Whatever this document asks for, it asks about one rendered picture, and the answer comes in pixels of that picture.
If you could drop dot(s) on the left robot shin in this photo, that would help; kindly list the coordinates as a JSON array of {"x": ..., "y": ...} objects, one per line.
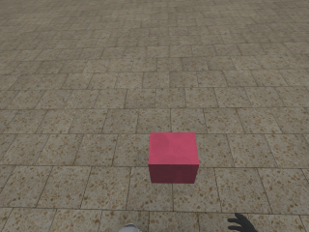
[{"x": 131, "y": 225}]

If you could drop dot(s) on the carton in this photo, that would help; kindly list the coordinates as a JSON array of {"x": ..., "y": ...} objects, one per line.
[{"x": 173, "y": 157}]

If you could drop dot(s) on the robot right hand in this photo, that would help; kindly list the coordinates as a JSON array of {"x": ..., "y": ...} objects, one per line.
[{"x": 246, "y": 225}]

